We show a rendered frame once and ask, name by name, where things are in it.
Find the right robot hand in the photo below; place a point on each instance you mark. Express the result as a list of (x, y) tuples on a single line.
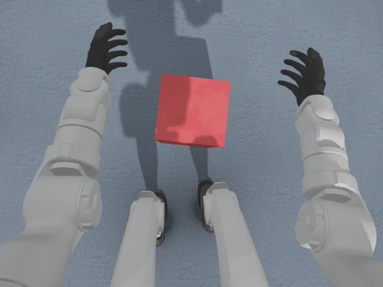
[(312, 81)]

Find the right robot foot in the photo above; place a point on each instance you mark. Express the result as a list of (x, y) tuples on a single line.
[(202, 189)]

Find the robot left forearm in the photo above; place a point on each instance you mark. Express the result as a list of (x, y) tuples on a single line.
[(75, 149)]

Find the carton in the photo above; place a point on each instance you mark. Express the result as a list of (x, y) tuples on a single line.
[(192, 111)]

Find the robot left upper arm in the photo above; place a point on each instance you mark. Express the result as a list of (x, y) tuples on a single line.
[(58, 210)]

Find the robot right upper arm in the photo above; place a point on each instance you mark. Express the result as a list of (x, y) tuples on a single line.
[(341, 238)]

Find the robot right forearm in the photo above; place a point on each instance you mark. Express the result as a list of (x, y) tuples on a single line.
[(324, 157)]

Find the left robot thigh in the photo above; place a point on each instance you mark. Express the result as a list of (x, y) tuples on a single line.
[(136, 262)]

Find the left robot hand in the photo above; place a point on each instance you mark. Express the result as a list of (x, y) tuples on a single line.
[(99, 55)]

